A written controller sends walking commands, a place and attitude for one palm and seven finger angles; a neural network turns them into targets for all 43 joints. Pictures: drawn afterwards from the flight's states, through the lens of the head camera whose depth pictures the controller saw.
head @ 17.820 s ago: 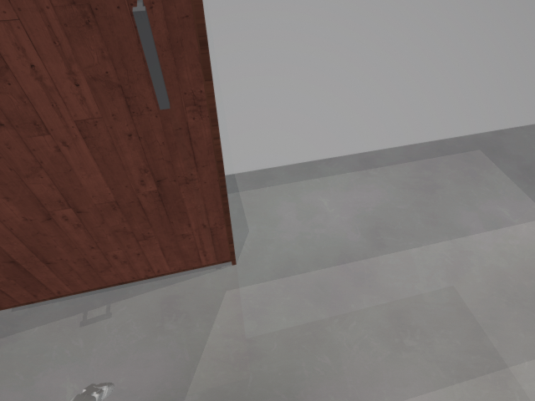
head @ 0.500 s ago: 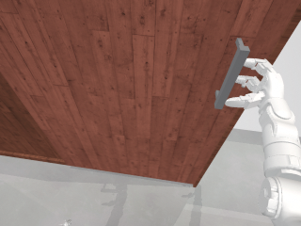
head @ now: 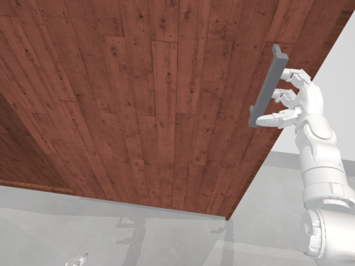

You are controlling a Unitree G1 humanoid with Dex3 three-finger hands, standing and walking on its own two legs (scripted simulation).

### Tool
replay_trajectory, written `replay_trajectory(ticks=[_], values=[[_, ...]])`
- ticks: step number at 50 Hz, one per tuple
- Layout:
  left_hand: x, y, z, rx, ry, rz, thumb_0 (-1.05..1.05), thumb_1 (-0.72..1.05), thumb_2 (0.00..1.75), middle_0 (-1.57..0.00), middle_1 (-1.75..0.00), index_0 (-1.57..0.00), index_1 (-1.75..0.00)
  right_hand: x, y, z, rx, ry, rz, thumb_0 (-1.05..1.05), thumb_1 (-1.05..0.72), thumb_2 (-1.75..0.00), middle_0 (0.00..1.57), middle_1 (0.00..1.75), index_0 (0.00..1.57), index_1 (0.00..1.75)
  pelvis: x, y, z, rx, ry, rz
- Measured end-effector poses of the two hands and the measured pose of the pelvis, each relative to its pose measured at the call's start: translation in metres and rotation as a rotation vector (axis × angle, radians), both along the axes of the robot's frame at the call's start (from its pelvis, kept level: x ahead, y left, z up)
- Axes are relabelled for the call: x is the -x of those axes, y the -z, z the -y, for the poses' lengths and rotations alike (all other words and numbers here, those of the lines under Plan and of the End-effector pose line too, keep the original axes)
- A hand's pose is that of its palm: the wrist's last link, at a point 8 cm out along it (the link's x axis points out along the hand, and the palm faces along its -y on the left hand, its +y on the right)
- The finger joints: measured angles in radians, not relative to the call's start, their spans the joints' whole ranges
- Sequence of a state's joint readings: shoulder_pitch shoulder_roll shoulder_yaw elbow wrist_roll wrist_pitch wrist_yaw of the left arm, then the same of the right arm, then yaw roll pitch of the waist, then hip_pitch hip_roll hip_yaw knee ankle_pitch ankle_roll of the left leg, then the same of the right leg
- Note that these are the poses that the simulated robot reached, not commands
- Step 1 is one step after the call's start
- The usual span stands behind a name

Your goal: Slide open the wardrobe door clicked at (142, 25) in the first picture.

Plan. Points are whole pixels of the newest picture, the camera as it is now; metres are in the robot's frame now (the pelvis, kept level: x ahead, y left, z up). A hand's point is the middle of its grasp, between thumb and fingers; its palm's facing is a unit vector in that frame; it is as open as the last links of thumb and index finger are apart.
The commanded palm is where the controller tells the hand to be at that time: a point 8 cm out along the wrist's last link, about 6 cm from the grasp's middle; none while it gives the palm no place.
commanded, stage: slide the fingers in behind the handle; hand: right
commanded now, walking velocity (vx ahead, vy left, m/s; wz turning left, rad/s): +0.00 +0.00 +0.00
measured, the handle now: (263, 89) +0.49 -0.14 +0.17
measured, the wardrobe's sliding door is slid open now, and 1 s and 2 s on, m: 0.00 0.00 0.00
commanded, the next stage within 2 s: grip the handle and tug to test in 1.40 s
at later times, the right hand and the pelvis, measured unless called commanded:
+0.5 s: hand (269, 102) +0.43 -0.15 +0.18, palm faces +0.04 +1.00 +0.01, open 14.0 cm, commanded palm +0.41 -0.20 +0.18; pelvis +0.00 +0.01 +0.00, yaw +0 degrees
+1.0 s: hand (264, 102) +0.43 -0.13 +0.18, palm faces +0.03 +1.00 +0.02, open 14.0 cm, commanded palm +0.41 -0.19 +0.18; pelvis +0.00 +0.01 +0.00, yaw +0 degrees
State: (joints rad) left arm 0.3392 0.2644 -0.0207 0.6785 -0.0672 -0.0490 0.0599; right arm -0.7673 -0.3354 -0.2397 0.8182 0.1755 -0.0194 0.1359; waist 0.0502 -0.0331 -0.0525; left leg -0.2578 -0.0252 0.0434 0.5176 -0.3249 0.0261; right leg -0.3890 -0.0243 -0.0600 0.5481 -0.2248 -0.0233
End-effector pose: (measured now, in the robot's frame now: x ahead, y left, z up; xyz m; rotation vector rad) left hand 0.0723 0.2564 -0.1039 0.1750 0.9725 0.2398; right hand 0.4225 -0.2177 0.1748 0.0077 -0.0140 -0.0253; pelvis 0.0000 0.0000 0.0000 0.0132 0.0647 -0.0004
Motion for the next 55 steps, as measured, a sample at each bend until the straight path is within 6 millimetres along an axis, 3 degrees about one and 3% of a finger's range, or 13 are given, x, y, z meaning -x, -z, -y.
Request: replay_trajectory(ticks=[22,41,55], values=[[-0.027,-0.006,-0.002,0.013,0.029,0.063,0.01,0.9,0.9,-0.2,-0.3,-0.21,-0.3,0.012,-0.004,-0.019,-0.001,0.017,-0.007,-0.01,0.5,-0.3,0.3,1.2,0.3,1.2,-0.001,-0.003,-0.009,0.006,0.002,0.028],[-0.017,-0.003,-0.007,0.009,0.012,0.025,0.01,0.9,0.9,-0.2,-0.3,-0.21,-0.3,0.008,0.001,-0.024,-0.011,0.003,-0.015,-0.01,0.5,-0.3,0.3,1.2,0.3,1.2,-0.003,-0.003,-0.01,0.007,0.001,0.023],[-0.027,-0.006,0.002,0.018,0.023,0.054,0.01,0.9,0.9,-0.2,-0.3,-0.21,-0.3,0.01,0.0,-0.027,-0.013,0.015,-0.017,-0.01,0.5,-0.3,0.3,1.2,0.3,1.2,-0.003,-0.004,-0.007,0.006,-0.002,0.031]])
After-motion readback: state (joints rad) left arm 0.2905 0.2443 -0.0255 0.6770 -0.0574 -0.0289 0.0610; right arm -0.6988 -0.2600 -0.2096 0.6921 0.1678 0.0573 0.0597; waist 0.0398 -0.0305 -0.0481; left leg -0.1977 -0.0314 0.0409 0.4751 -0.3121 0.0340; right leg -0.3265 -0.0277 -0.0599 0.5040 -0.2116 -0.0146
